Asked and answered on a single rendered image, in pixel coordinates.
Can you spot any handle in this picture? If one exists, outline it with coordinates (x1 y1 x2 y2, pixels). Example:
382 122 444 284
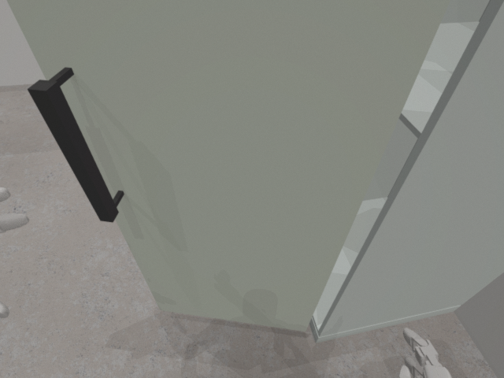
28 68 124 222

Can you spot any right robot hand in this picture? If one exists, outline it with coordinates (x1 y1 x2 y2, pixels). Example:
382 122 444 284
399 328 452 378

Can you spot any fridge door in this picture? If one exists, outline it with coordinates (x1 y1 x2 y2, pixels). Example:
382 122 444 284
7 0 450 332

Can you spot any left robot hand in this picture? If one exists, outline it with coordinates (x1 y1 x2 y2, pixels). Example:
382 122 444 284
0 187 29 318

